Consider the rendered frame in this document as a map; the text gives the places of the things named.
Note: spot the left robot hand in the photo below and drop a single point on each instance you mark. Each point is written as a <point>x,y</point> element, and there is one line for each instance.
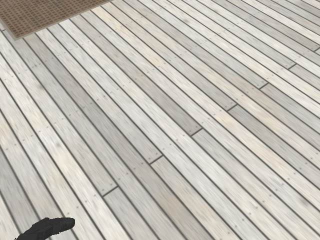
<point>47,227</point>

